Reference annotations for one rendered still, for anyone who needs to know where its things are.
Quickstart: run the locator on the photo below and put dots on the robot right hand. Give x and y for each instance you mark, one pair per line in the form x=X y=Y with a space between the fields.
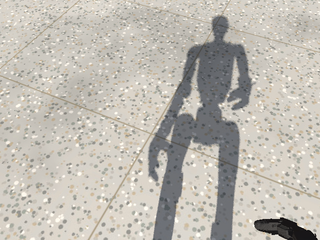
x=285 y=228

